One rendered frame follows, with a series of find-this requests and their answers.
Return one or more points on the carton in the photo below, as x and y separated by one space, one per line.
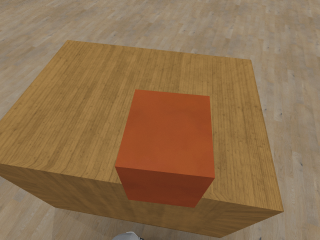
166 153

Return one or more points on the pedestal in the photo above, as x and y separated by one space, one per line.
61 139

